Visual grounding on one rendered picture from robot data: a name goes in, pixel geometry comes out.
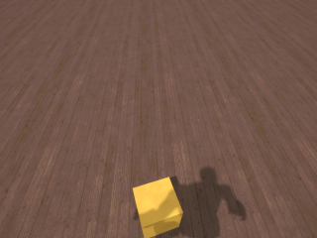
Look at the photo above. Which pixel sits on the carton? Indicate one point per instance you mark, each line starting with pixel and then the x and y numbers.
pixel 158 207

